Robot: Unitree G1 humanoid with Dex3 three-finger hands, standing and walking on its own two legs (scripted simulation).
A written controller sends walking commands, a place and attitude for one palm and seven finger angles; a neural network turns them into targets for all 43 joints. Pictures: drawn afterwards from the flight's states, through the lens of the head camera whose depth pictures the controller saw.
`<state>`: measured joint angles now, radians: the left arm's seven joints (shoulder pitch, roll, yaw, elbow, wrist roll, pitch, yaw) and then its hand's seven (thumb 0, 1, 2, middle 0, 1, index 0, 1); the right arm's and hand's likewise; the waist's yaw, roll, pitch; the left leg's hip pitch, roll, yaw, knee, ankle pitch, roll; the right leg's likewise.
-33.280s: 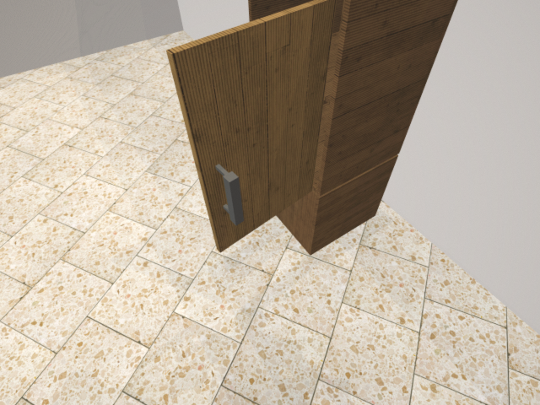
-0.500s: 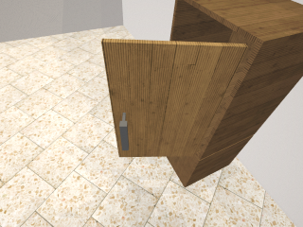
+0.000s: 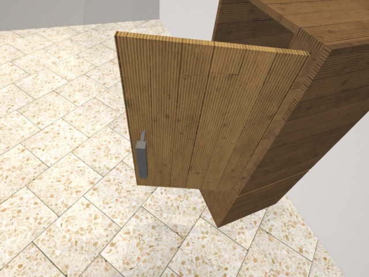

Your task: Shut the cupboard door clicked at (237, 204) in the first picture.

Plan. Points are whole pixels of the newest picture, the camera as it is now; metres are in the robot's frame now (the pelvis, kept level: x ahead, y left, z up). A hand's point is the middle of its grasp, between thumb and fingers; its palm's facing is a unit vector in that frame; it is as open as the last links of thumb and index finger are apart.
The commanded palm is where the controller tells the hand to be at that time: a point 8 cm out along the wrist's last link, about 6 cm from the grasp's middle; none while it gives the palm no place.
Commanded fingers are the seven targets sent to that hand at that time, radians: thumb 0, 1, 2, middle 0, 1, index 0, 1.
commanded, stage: shuffle to correct the standing spot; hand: left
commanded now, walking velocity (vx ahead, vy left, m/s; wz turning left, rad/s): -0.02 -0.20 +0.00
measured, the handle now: (143, 155) +0.44 +0.15 -0.08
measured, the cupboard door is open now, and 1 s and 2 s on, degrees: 66 66 66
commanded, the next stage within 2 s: come to a stop and stand still in 0.06 s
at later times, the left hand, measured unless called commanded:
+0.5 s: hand out of the picture +0.02 +0.11 -0.17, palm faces +0.08 -0.98 -0.15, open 7.3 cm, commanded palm none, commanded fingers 0.00 0.90 0.90 -0.20 -0.30 -0.20 -0.30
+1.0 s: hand out of the picture +0.01 +0.11 -0.16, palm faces +0.04 -0.99 -0.17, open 7.4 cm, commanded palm none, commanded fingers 0.00 0.90 0.90 -0.20 -0.30 -0.20 -0.30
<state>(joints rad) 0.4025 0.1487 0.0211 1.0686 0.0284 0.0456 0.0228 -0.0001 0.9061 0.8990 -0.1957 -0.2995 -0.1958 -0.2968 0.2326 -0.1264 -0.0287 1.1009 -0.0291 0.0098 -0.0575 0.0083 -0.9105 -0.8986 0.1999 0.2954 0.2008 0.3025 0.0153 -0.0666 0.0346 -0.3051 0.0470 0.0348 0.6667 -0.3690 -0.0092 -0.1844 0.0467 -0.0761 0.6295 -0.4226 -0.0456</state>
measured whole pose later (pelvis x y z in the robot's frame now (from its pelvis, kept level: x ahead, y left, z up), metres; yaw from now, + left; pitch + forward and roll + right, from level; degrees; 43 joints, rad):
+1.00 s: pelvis +0.02 -0.06 +0.02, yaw +2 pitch +0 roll +0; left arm 0.30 0.16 -0.02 1.08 0.01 -0.01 0.03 0.00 0.91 0.90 -0.20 -0.30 -0.20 -0.30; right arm 0.27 -0.15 -0.01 1.10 -0.02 -0.03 -0.03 0.01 -0.93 -0.90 0.20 0.30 0.20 0.30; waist 0.00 -0.03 0.05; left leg -0.15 -0.03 0.07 0.43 -0.27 0.05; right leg -0.16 -0.03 -0.08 0.46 -0.29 -0.01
